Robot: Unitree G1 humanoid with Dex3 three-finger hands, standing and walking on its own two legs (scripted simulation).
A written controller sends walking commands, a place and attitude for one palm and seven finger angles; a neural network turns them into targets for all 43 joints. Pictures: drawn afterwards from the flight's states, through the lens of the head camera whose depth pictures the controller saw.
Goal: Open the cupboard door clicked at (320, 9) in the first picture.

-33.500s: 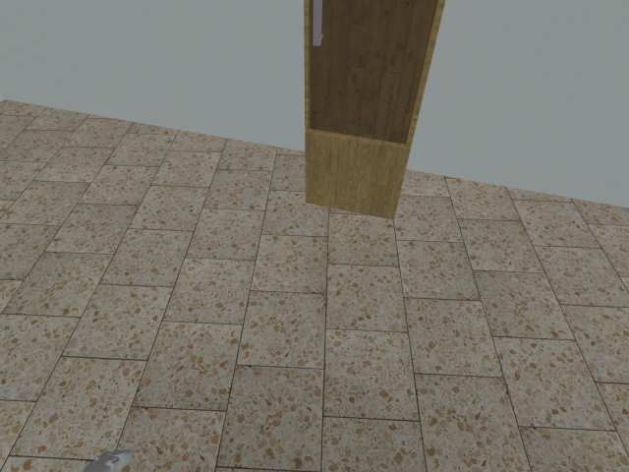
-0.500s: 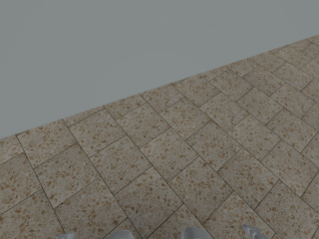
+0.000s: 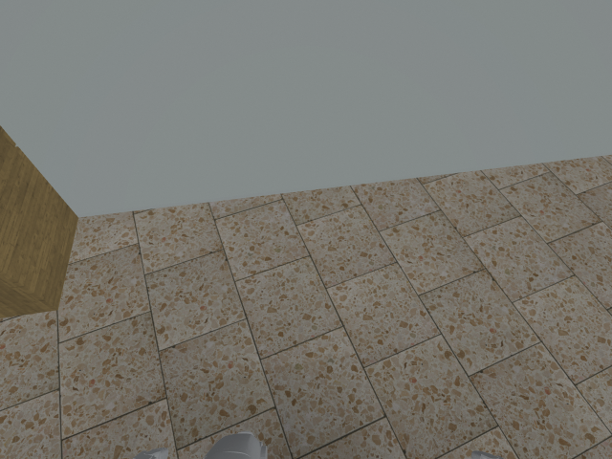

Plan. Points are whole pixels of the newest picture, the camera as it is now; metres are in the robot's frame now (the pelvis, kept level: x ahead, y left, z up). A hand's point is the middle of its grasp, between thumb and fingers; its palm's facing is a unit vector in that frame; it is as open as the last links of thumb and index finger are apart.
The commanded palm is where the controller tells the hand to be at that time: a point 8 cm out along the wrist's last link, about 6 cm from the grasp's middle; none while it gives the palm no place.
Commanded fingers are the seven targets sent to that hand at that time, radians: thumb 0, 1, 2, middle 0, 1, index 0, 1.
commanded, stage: turn to face it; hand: left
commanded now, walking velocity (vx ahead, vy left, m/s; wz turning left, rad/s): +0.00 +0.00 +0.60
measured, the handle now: out of the picture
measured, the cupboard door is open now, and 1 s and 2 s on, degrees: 49 49 49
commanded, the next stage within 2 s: take the last steps up to it in 1.58 s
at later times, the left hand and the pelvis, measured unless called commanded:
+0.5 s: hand out of the picture +0.07 +0.20 -0.15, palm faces +0.27 -0.92 -0.30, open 7.4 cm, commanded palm none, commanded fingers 0.00 0.90 0.90 -0.20 -0.30 -0.20 -0.30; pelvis +0.02 -0.03 -0.01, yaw +17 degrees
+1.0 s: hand out of the picture -0.03 +0.22 -0.17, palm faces +0.58 -0.78 -0.25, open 7.4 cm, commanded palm none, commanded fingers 0.00 0.90 0.90 -0.20 -0.30 -0.20 -0.30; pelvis +0.03 -0.01 +0.00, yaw +35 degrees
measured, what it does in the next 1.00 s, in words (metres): steps on the spot, turning left: left foot, then right foot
